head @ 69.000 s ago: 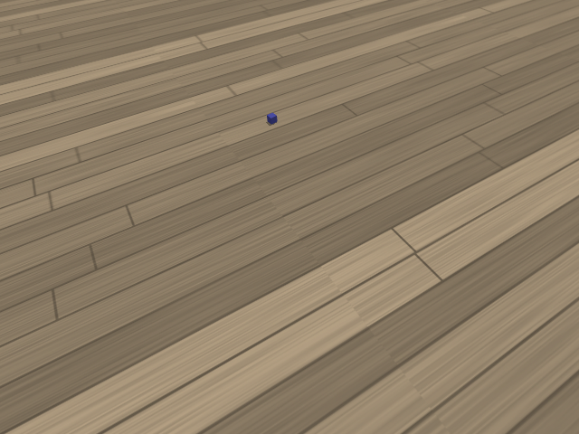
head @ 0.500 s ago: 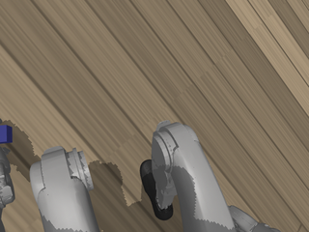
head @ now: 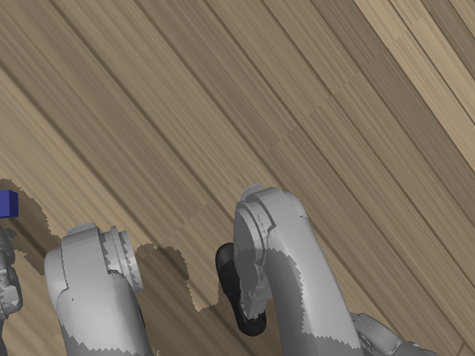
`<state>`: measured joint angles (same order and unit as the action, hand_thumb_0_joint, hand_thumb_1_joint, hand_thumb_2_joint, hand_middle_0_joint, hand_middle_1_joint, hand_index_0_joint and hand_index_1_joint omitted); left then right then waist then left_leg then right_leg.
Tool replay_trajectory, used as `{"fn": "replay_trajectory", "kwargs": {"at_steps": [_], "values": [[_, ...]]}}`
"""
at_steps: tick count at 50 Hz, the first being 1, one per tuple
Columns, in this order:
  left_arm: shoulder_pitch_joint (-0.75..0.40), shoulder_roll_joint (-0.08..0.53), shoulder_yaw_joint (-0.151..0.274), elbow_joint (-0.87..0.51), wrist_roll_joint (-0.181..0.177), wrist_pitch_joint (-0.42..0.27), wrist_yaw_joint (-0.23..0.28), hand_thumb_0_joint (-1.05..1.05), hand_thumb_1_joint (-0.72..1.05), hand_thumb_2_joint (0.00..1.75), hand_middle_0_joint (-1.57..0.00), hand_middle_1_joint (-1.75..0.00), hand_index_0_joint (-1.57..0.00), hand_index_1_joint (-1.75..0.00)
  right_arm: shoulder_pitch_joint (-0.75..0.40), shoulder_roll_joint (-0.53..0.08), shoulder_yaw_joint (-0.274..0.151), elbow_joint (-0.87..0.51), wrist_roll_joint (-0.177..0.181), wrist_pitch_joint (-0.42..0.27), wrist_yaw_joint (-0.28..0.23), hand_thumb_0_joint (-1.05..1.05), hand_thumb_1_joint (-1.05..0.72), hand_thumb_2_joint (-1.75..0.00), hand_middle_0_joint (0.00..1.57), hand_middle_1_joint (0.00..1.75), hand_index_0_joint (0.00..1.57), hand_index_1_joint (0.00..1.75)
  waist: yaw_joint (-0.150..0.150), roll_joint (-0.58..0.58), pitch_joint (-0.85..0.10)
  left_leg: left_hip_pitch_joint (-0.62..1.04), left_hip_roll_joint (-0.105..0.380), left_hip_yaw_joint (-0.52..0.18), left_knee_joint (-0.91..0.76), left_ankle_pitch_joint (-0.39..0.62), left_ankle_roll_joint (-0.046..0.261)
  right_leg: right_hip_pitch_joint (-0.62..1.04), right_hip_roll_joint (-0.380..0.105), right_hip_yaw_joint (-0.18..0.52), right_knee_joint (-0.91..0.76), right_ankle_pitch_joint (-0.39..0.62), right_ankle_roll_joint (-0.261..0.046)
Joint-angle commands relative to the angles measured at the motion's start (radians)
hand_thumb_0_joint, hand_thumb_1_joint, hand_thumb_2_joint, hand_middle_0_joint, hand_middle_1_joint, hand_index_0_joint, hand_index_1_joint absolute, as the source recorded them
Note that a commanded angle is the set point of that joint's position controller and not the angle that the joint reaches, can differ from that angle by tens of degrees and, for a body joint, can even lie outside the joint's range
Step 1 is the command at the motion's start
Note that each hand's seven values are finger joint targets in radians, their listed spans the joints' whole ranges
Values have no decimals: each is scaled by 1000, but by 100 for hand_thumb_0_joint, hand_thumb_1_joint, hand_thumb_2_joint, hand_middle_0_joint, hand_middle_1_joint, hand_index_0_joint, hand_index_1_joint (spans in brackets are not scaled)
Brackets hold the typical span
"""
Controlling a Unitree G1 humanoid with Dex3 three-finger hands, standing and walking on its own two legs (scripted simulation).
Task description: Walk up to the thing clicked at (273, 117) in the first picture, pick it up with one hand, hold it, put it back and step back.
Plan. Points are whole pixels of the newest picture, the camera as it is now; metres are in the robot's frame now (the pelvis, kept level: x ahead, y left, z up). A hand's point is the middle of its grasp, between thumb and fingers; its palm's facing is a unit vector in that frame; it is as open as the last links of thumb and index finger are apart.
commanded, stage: open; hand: left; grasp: from above
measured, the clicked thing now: out of the picture +0.38 +0.33 -0.28
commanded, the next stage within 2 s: withdraw in 0.02 s
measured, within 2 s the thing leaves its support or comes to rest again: neither
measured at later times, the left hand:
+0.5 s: hand out of the picture +0.37 +0.34 -0.16, palm faces -0.32 -0.16 -0.93, open 11.5 cm
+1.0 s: hand out of the picture +0.34 +0.34 -0.12, palm faces -0.47 -0.11 -0.88, open 11.4 cm
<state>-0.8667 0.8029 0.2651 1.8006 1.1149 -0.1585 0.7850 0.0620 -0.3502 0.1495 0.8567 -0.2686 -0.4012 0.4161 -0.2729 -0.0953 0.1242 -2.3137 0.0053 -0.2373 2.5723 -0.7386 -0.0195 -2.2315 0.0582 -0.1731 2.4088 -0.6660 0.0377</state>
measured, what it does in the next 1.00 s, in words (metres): stands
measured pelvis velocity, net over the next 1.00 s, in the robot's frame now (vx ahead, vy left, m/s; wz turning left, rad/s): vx -0.01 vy -0.01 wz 0.11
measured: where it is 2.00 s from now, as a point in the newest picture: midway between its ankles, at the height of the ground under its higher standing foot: (193, 330)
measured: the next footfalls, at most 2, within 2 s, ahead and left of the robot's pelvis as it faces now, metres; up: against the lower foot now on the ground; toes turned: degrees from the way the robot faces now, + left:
none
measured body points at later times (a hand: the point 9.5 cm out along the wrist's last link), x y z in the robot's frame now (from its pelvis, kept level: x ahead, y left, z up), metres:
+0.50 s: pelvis +0.00 +0.00 +0.02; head +0.21 +0.09 +0.41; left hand +0.38 +0.35 -0.11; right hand +0.11 -0.26 -0.08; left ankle +0.06 +0.13 -0.26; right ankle +0.11 -0.11 -0.26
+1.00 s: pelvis -0.01 -0.01 +0.05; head +0.18 +0.09 +0.44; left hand +0.36 +0.34 -0.07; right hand +0.15 -0.28 -0.06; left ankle +0.06 +0.13 -0.26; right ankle +0.11 -0.11 -0.26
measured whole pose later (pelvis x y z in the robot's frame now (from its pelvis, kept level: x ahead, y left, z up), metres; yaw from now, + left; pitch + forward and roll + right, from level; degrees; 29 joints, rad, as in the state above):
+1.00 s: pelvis -0.01 -0.01 +0.05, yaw +7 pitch +31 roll -6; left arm -0.80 0.67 0.02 1.41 1.27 -0.31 0.43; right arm 0.07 -0.31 0.03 0.77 -0.15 -0.10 0.13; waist -0.14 -0.05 -0.10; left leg -2.25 -0.01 -0.12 2.35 -0.65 -0.02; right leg -2.19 0.02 -0.08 2.28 -0.64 0.01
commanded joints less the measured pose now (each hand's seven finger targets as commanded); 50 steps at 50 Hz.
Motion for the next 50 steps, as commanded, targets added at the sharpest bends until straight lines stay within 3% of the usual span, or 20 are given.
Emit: {"fn": "replay_trajectory", "kwargs": {"at_steps": [1,3,11,12,13,15,18,20,21,22,23,24,26,30,33,38,42,45,48,50], "values": [[-196,185,-28,-64,4,-2,33,0,-1,54,-48,-64,-50,-62,188,-295,-82,-1,11,-3,0,0,-87,-89,20,30,20,30,-34,395,-624,426,24,95,-274,211,29,347,32,-73,-208,222,-59],[-199,227,7,-67,1,-6,42,0,0,56,-49,-64,-51,-63,198,-305,-81,12,12,-4,-2,0,-87,-89,20,30,20,30,-31,380,-620,408,22,94,-277,201,32,346,29,-77,-218,209,-55],[-200,224,0,-120,12,-3,36,0,-5,62,-45,-60,-46,-59,178,-297,-93,3,12,3,-3,0,-89,-89,20,30,20,30,-11,439,-650,466,21,97,-286,218,22,323,22,-81,-197,219,-59],[-201,273,34,-161,14,-3,34,0,-5,63,-44,-60,-45,-59,183,-300,-94,16,16,4,-4,0,-89,-89,20,30,20,30,9,476,-681,494,23,93,-300,226,16,323,21,-84,-189,219,-61],[-196,266,34,-203,10,-4,26,0,-6,63,-45,-59,-46,-59,174,-305,-110,8,22,7,-6,0,-89,-90,20,30,20,30,21,508,-707,520,21,91,-315,226,12,313,18,-83,-181,214,-66],[-147,203,-16,-270,5,-1,-5,0,-8,65,-44,-60,-44,-60,157,-282,-125,-6,35,21,-4,0,-89,-90,20,30,20,30,47,536,-766,542,20,107,-327,245,11,326,27,-72,-187,233,-74],[-93,136,-78,-467,-13,5,-67,0,-12,68,-41,-63,-41,-63,162,-253,-158,-2,72,52,-12,0,-89,-90,20,30,20,30,99,560,-828,538,11,144,-346,258,17,321,26,-44,-213,249,-79],[-12,115,-87,-565,-14,20,-122,0,-15,70,-39,-65,-39,-65,162,-257,-196,-11,108,82,-27,0,-89,-90,20,30,20,30,146,568,-901,578,7,149,-391,274,12,304,19,-32,-223,252,-86],[-7,83,-124,-580,-10,29,-156,0,-15,70,-40,-64,-39,-65,153,-247,-210,-13,124,100,-33,0,-89,-90,20,30,20,30,142,543,-869,555,6,150,-406,242,14,272,16,-23,-228,225,-88],[2,69,-135,-648,1,35,-189,0,-16,71,-39,-65,-39,-66,161,-245,-229,-27,140,121,-41,0,-89,-90,20,30,20,30,159,531,-887,546,3,160,-421,238,19,280,16,-8,-248,221,-89],[25,95,-107,-659,13,47,-218,0,-15,70,-41,-64,-40,-65,156,-254,-245,-55,151,142,-51,0,-89,-90,20,30,20,30,155,475,-898,538,-1,157,-434,226,26,299,15,-2,-264,217,-87],[2,16,-180,-672,15,51,-256,0,-13,69,-42,-62,-41,-63,165,-226,-247,-48,159,164,-58,0,-89,-90,20,30,20,30,138,423,-856,507,-4,161,-450,192,32,287,14,5,-286,193,-86],[18,38,-168,-701,21,46,-325,0,-12,68,-45,-60,-43,-62,156,-222,-263,-97,169,196,-82,0,-90,-90,20,30,20,30,144,342,-831,491,-14,159,-468,165,41,314,11,20,-319,170,-83],[-10,5,-219,-752,9,-3,-452,0,-10,67,-49,-56,-46,-59,154,-186,-266,-149,182,246,-138,0,-90,-90,20,30,20,30,116,176,-774,435,-27,180,-479,133,66,390,6,51,-403,130,-74],[-24,7,-229,-739,13,-60,-508,0,-10,68,-47,-58,-46,-61,161,-157,-250,-151,180,275,-187,0,-90,-90,20,30,20,30,114,109,-725,397,-35,206,-469,110,73,421,3,73,-456,68,-69],[-73,52,-206,-705,49,-143,-486,0,-8,67,-47,-59,-46,-60,145,-141,-221,-146,168,301,-247,0,-89,-90,20,30,20,30,135,123,-683,392,-34,221,-466,87,67,392,2,92,-472,10,-73],[-167,42,-211,-632,98,-161,-403,0,-9,68,-45,-60,-44,-61,153,-143,-206,-129,150,306,-273,0,-88,-90,20,30,20,30,127,197,-725,458,-31,212,-474,116,55,335,5,76,-437,41,-81],[-246,40,-224,-559,131,-162,-336,0,-9,68,-43,-62,-43,-62,165,-149,-190,-114,130,303,-288,0,-88,-89,20,30,20,30,101,231,-738,463,-28,205,-461,119,53,292,4,61,-411,44,-82],[-253,67,-209,-471,163,-148,-285,0,-7,66,-46,-60,-46,-60,173,-154,-182,-98,115,296,-298,0,-88,-89,20,30,20,30,110,305,-758,505,-30,204,-462,131,42,261,2,49,-370,56,-84],[-263,107,-171,-449,174,-136,-249,0,-7,65,-46,-60,-46,-60,182,-165,-178,-92,106,288,-297,0,-88,-89,20,30,20,30,107,307,-780,518,-28,196,-454,139,41,245,0,31,-340,68,-80]]}}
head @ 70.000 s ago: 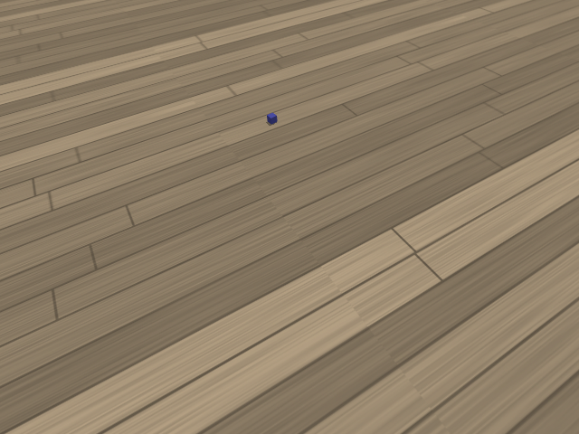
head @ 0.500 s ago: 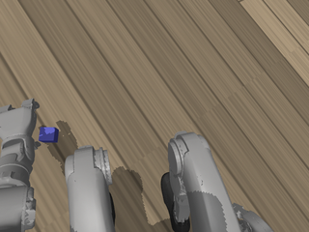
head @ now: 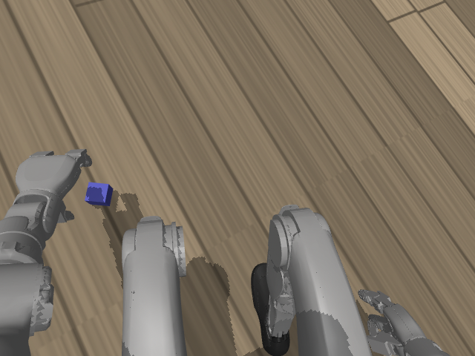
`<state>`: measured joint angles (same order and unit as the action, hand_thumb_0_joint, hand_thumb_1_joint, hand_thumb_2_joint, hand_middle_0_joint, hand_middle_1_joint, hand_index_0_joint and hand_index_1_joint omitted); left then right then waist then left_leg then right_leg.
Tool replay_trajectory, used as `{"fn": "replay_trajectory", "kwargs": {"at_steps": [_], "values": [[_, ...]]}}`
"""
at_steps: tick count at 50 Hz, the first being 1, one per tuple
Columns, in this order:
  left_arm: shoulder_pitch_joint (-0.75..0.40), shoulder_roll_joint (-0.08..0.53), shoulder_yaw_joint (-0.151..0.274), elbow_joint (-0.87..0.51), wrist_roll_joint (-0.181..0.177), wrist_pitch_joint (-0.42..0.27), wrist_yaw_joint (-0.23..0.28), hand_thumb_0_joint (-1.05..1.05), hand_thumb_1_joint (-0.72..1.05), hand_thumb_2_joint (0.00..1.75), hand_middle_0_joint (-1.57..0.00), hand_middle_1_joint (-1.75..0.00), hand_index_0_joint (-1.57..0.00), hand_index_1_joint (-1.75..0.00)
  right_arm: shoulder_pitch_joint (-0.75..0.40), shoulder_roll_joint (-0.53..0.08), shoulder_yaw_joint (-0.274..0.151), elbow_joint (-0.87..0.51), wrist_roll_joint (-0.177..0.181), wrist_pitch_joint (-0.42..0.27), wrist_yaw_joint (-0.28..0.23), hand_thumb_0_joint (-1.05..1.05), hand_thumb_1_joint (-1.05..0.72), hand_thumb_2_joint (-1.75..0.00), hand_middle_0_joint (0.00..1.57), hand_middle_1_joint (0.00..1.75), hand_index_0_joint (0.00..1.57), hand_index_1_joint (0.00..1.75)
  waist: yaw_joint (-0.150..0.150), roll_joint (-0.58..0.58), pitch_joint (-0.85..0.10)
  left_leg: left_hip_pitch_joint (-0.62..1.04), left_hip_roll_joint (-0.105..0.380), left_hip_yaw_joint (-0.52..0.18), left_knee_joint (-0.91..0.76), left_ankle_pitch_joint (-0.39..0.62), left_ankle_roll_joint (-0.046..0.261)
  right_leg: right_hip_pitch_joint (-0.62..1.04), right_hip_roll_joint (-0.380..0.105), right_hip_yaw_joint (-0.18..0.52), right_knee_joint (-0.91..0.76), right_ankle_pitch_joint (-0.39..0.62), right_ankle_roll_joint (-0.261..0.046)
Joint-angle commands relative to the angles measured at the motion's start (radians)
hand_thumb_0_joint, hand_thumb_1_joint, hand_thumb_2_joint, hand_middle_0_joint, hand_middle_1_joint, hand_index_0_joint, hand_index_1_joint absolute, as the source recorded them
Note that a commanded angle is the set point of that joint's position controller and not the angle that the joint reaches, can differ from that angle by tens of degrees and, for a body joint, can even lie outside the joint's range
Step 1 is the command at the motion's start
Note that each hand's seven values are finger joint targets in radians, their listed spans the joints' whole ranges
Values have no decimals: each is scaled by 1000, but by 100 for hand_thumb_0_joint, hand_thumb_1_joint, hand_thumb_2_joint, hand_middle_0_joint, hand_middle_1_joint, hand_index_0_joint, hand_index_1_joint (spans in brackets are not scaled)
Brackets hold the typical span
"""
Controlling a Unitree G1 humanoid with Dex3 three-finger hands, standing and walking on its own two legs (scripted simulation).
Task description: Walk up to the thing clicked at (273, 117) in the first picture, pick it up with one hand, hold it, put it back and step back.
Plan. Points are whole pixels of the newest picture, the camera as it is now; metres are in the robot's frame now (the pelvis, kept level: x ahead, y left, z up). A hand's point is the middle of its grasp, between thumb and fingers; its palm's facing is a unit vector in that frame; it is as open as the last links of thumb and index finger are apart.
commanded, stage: home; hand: left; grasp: from above
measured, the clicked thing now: (99, 194) +0.43 +0.29 -0.32
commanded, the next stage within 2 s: none
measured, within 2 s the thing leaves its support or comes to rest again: neither
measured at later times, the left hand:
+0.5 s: hand (43, 189) +0.37 +0.29 -0.06, palm faces -0.36 -0.38 -0.85, open 8.8 cm
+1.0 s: hand out of the picture +0.25 +0.23 +0.17, palm faces +0.00 -0.92 -0.39, open 7.4 cm
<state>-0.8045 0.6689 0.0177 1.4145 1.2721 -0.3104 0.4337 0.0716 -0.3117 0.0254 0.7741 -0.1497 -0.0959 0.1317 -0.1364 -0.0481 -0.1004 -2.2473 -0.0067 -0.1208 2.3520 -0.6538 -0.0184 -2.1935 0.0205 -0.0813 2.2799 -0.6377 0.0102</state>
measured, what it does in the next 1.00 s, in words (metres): rises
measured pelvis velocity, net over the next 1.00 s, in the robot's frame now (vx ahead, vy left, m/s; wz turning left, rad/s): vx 0.04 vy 0.01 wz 0.09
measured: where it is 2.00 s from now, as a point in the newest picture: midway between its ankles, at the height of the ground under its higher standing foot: (221, 334)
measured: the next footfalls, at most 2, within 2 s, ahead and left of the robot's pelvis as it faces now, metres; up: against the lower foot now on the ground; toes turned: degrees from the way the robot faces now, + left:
none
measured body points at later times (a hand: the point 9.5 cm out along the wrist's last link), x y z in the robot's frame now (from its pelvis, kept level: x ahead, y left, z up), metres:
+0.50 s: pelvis +0.02 +0.01 +0.07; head +0.21 +0.04 +0.48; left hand +0.39 +0.31 -0.01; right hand +0.13 -0.25 -0.06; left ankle +0.09 +0.13 -0.31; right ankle +0.11 -0.12 -0.31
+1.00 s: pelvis +0.04 +0.01 +0.26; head +0.15 +0.04 +0.69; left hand +0.25 +0.28 +0.19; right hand +0.28 -0.20 +0.18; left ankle +0.09 +0.13 -0.31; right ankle +0.11 -0.12 -0.31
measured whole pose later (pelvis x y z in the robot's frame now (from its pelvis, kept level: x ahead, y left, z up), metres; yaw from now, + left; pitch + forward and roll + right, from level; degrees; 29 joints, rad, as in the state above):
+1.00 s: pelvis +0.04 +0.01 +0.26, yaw +5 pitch +24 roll -4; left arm 0.19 0.33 0.02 0.12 0.10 0.27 0.06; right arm 0.10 -0.21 0.04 0.53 0.04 -0.11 -0.06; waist -0.03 0.02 -0.19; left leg -1.34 0.01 -0.08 1.53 -0.61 -0.01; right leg -1.29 0.01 -0.05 1.48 -0.60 0.01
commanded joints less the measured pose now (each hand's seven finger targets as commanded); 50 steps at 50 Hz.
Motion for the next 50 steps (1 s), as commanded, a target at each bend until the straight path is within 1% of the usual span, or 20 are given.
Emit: {"fn": "replay_trajectory", "kwargs": {"at_steps": [1,3,5,6,8,10,15,17,19,20,24,25,27,30,32,34,38,41,44,50], "values": [[-338,279,103,-75,16,18,121,0,-7,65,-46,-60,-46,-60,164,-203,-51,-10,-16,-17,-11,0,-88,-89,20,30,20,30,-9,302,-584,449,-18,81,-235,56,39,211,38,-57,-198,38,-56],[-288,306,145,-77,24,37,140,0,-6,64,-47,-59,-47,-59,173,-209,-59,-10,-21,-21,-7,0,-88,-89,20,30,20,30,2,337,-611,481,-19,84,-240,69,37,206,30,-72,-176,57,-48],[-257,321,179,-157,7,61,152,0,1,80,-31,-66,-31,-68,172,-213,-79,-14,-21,-24,-3,0,-89,-90,20,30,20,30,28,393,-695,543,-19,78,-267,81,29,199,22,-76,-152,74,-54],[-262,323,184,-201,-7,73,149,0,-7,72,-39,-67,-39,-66,175,-217,-93,-21,-17,-24,2,0,-88,-89,20,30,20,30,23,426,-721,577,-14,72,-280,92,25,192,19,-79,-148,86,-53],[-231,330,203,-310,-38,99,139,0,5,88,-25,-63,-23,-65,191,-221,-114,-34,-3,-19,6,0,-89,-90,20,30,20,30,45,469,-809,642,-11,68,-300,137,19,222,13,-74,-150,132,-61],[-189,305,193,-327,-76,129,113,0,9,95,-24,-60,-22,-62,217,-217,-126,-37,7,-16,13,0,-89,-90,20,30,20,30,33,411,-790,607,-9,82,-297,145,28,271,15,-62,-196,153,-61],[-68,217,157,-451,-229,181,-15,0,28,103,-25,-60,-24,-62,281,-196,-141,-45,54,-4,15,0,-89,-90,20,30,20,30,53,298,-844,605,-14,90,-343,168,48,419,19,-40,-304,187,-49],[63,141,120,-523,-309,210,-79,0,37,102,-25,-57,-23,-59,281,-188,-145,-75,79,4,9,0,-89,-90,20,30,20,30,53,220,-826,585,-17,98,-381,154,57,516,24,-31,-370,185,-41],[149,76,95,-637,-407,234,-149,0,53,102,-24,-50,-23,-51,265,-183,-149,-103,106,7,-2,0,-89,-90,20,30,20,30,49,161,-757,577,-16,82,-435,114,61,534,22,-26,-422,161,-36],[162,86,93,-712,-448,240,-180,0,61,105,-25,-50,-24,-51,250,-177,-146,-115,116,8,-9,0,-89,-90,20,30,20,30,57,164,-747,586,-14,81,-456,112,61,565,23,-18,-443,163,-35],[310,54,109,-876,-588,270,-274,0,93,112,-25,-47,-25,-48,180,-150,-139,-168,149,18,-42,0,-90,-90,20,30,20,30,84,124,-670,631,-5,64,-540,106,58,632,22,-3,-506,159,-36],[358,4,89,-894,-622,275,-289,0,97,107,-24,-42,-24,-43,165,-143,-137,-172,154,18,-51,0,-90,-90,20,30,20,30,76,113,-614,643,-3,57,-567,82,57,614,19,0,-531,138,-37],[385,11,106,-989,-674,284,-309,0,91,92,-20,-31,-20,-31,136,-130,-130,-197,161,17,-65,0,-90,-90,20,30,20,30,89,119,-591,682,1,63,-615,66,57,658,18,11,-581,113,-40],[435,-21,109,-1113,-749,300,-326,0,90,91,-20,-31,-20,-31,96,-120,-123,-232,170,9,-86,0,-90,-90,20,30,20,30,98,155,-600,773,4,65,-679,66,55,707,15,24,-636,106,-42],[487,-80,74,-1168,-797,316,-340,0,91,92,-20,-32,-21,-31,72,-115,-119,-247,174,-1,-102,0,-90,-90,20,30,20,30,86,178,-561,830,9,57,-734,56,49,717,12,25,-669,99,-43],[570,-64,112,-1206,-843,344,-345,0,91,93,-21,-32,-21,-32,55,-119,-116,-269,179,-7,-118,0,-90,-90,20,30,20,30,108,190,-550,902,15,31,-806,26,42,742,10,23,-699,70,-41],[660,-116,84,-1359,-959,401,-356,0,90,90,-20,-30,-20,-30,27,-104,-104,-318,187,-21,-147,0,-90,-90,20,30,20,30,92,190,-554,1010,11,39,-893,25,42,854,11,34,-807,72,-37],[791,-166,64,-1373,-1042,454,-361,0,90,90,-20,-30,-20,-30,26,-89,-92,-329,190,-33,-167,0,-90,-90,20,30,20,30,75,155,-485,1068,9,44,-951,65,42,923,10,40,-885,94,-36],[837,-165,84,-1460,-1121,500,-357,0,90,90,-20,-30,-20,-30,37,-79,-81,-353,195,-43,-186,0,-90,-90,20,30,20,30,77,167,-477,1155,10,38,-1029,63,41,1019,10,49,-967,94,-35],[988,-239,76,-1526,-1228,588,-342,0,90,90,-20,-30,-20,-30,82,-46,-45,-376,200,-69,-231,0,-90,-90,20,30,20,30,73,153,-400,1314,14,26,-1180,147,34,1186,13,45,-1119,164,-35]]}}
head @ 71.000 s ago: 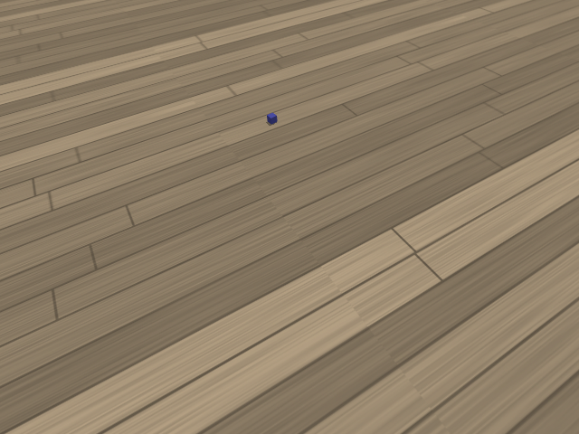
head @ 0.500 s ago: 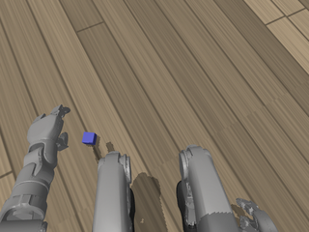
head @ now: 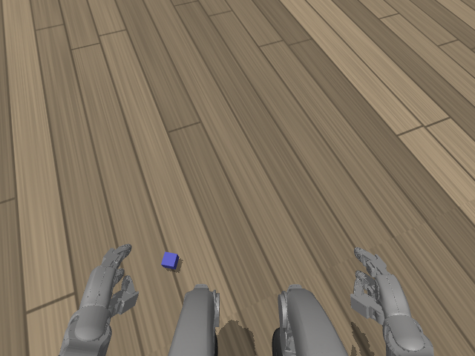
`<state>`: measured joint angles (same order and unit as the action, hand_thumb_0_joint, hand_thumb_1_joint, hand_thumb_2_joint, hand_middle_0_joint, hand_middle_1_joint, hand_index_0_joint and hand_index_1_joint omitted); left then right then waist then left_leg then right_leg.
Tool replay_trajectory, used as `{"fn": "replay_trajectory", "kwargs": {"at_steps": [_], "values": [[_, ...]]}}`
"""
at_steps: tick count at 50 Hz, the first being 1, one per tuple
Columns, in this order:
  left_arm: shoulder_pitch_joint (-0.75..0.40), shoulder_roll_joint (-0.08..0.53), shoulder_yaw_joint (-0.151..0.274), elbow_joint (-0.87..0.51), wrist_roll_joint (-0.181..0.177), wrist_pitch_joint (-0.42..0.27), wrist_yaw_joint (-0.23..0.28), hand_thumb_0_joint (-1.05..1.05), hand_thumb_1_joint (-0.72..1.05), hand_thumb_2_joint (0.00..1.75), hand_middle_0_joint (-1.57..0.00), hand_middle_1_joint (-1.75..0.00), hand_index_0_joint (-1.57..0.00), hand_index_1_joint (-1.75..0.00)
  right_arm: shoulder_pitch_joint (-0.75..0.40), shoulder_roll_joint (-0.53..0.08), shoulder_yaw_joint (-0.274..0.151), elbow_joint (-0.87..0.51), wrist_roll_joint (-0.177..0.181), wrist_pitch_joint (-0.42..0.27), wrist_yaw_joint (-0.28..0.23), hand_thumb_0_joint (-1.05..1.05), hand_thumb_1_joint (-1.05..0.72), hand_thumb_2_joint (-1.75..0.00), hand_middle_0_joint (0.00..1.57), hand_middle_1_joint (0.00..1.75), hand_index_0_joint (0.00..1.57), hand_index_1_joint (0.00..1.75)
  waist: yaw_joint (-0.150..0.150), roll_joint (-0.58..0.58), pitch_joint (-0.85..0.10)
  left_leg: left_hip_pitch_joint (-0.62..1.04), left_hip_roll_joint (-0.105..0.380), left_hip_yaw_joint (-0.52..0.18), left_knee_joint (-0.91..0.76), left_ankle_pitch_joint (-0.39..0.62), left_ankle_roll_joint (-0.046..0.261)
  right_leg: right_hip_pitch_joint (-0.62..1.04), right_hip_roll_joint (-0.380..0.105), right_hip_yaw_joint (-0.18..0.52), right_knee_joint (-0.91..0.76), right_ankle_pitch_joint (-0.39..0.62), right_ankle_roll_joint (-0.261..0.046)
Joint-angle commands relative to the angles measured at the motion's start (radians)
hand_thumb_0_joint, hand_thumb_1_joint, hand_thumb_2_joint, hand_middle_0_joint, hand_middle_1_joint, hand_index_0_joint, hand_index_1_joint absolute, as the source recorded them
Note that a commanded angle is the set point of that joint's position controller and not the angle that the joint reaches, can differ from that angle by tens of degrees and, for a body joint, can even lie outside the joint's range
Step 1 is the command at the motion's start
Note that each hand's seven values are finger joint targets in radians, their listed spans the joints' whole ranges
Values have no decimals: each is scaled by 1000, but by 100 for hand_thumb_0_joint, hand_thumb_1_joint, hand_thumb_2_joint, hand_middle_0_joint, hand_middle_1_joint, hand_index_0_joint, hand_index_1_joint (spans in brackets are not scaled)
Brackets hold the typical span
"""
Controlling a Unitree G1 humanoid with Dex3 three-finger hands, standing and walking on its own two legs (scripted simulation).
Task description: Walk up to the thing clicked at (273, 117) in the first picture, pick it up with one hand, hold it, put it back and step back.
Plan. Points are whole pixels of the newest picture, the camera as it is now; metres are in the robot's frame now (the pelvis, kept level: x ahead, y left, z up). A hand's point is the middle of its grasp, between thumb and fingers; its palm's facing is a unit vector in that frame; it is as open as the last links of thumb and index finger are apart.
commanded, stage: home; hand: left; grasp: from above
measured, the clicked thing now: (170, 260) +0.41 +0.25 -0.58
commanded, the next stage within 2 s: none
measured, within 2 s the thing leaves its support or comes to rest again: neither
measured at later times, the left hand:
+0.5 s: hand (114, 295) +0.21 +0.18 +0.07, palm faces +0.07 -0.98 -0.21, open 7.4 cm
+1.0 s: hand (118, 296) +0.21 +0.18 +0.07, palm faces +0.07 -0.98 -0.20, open 7.4 cm
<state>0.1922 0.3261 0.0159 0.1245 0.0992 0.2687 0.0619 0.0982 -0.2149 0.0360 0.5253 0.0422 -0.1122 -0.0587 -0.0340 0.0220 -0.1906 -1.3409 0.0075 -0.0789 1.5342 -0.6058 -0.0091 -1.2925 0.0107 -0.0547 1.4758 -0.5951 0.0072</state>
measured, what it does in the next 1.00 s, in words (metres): rises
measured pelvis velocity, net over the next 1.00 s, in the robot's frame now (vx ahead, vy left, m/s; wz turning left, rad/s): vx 0.06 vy -0.01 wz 0.03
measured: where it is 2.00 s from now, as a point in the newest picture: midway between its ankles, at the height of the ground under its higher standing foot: outside the picture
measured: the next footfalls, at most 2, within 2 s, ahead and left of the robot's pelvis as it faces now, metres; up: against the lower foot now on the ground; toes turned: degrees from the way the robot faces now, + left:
none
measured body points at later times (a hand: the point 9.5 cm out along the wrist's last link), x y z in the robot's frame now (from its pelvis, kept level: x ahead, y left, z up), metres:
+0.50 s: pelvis +0.06 +0.00 +0.11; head +0.07 +0.00 +0.56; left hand +0.21 +0.23 +0.09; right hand +0.22 -0.25 +0.05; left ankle +0.05 +0.12 -0.57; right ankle +0.05 -0.13 -0.57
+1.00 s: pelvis +0.06 -0.01 +0.11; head +0.07 +0.00 +0.56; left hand +0.20 +0.23 +0.08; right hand +0.22 -0.24 +0.05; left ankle +0.05 +0.12 -0.57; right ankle +0.05 -0.13 -0.57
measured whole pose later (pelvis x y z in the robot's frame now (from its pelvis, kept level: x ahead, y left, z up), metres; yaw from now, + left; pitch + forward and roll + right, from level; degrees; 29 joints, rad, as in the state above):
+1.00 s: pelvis +0.06 -0.01 +0.11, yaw +2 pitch +10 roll -2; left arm 0.50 0.23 0.02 -0.11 -0.05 0.44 0.02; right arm 0.30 -0.22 0.04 0.53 0.00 -0.23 -0.18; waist -0.04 0.05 -0.16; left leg -0.68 0.02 -0.07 1.00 -0.49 -0.01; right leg -0.63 0.01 -0.05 0.94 -0.48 0.00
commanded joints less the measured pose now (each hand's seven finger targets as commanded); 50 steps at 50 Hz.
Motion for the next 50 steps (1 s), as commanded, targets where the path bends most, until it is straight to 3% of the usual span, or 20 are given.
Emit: {"fn": "replay_trajectory", "kwargs": {"at_steps": [1,6,11,14,17,22,26,33,41,50], "values": [[3,95,79,-252,-68,21,32,0,90,90,-20,-30,-20,-30,65,-137,-51,-129,9,-57,-50,0,-90,-90,20,30,20,30,-31,80,-303,429,0,-10,-380,148,23,327,24,19,-340,160,-31],[134,51,95,-321,-139,85,32,0,90,90,-20,-30,-20,-30,109,-121,-33,-144,1,-84,-95,0,-90,-90,20,30,20,30,-26,71,-241,555,-3,3,-489,271,21,497,24,12,-472,263,-27],[247,8,88,-399,-170,128,23,0,90,90,-20,-30,-20,-30,145,-105,-32,-165,-8,-108,-126,0,-90,-90,20,30,20,30,-19,61,-176,663,-5,18,-583,361,20,621,25,0,-588,346,-23],[302,-8,75,-408,-168,144,13,0,90,90,-20,-30,-20,-30,154,-104,-35,-167,-16,-123,-134,0,-90,-90,20,30,20,30,-17,54,-119,690,-4,19,-621,388,19,647,29,-9,-619,367,-22],[312,-12,69,-435,-163,149,-1,0,90,90,-20,-30,-20,-30,151,-107,-37,-180,-23,-135,-138,0,-90,-90,20,30,20,30,-20,27,-61,698,-7,23,-660,316,26,658,29,-10,-669,302,-16],[318,-11,66,-438,-157,151,-21,0,90,90,-20,-30,-20,-30,141,-119,-45,-187,-26,-156,-137,0,-90,-90,20,30,20,30,-17,13,-13,712,-7,29,-695,292,27,665,28,-16,-696,268,-13],[280,-5,73,-444,-154,139,-33,0,90,90,-20,-30,-20,-30,149,-126,-53,-180,-31,-171,-137,0,-90,-90,20,30,20,30,-26,7,-40,739,-12,38,-674,341,30,680,22,-6,-692,323,-7],[279,5,72,-439,-141,128,-35,0,90,90,-20,-30,-20,-30,139,-129,-54,-164,-34,-180,-134,0,-90,-90,20,30,20,30,-12,35,-54,771,-11,31,-680,397,23,699,22,-7,-674,374,-11],[278,3,66,-430,-144,127,-34,0,90,90,-20,-30,-20,-30,133,-127,-47,-159,-36,-179,-133,0,-90,-90,20,30,20,30,-9,26,-62,770,-16,38,-671,397,28,714,17,1,-686,387,-6],[283,0,74,-423,-146,126,-34,0,90,90,-20,-30,-20,-30,126,-126,-49,-157,-37,-182,-135,0,-90,-90,20,30,20,30,-5,25,-36,748,-12,36,-689,329,26,696,20,-2,-690,316,-10]]}}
